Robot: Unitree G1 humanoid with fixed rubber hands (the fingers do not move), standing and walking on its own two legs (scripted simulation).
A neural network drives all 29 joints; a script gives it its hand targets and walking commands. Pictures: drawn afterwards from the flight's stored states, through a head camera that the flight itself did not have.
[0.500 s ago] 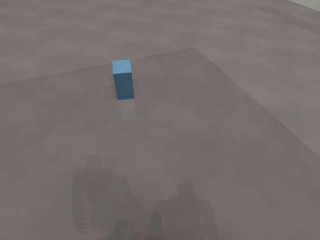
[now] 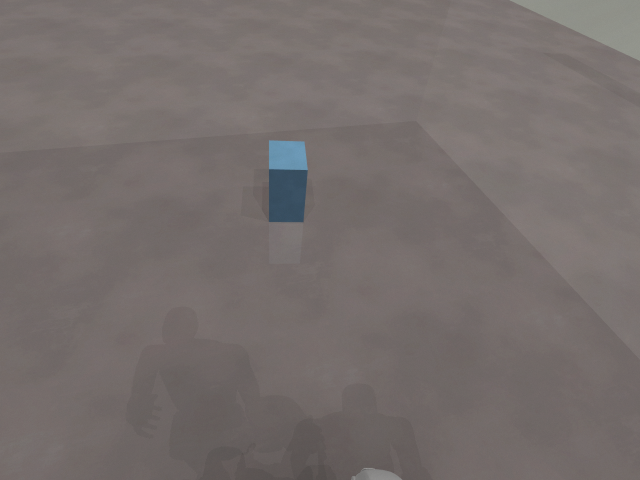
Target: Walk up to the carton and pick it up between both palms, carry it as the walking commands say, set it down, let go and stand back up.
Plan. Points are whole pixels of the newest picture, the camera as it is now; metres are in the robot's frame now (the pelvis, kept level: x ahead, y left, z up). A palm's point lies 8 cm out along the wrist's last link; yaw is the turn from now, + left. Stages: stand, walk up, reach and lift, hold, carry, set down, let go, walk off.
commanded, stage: walk up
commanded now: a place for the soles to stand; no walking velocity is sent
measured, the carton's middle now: (286, 182) +1.50 +0.02 -0.62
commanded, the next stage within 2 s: none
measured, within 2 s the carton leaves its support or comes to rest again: neither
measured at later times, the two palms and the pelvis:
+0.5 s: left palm (134, 438) +0.23 +0.24 -0.11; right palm (460, 328) +0.39 -0.27 -0.09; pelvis +0.25 -0.03 +0.00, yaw +6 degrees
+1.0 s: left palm (170, 241) +0.60 +0.26 -0.10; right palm (429, 287) +0.49 -0.24 -0.10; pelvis +0.49 +0.02 +0.00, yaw +3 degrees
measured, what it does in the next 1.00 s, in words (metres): walks ahead: right foot, then left foot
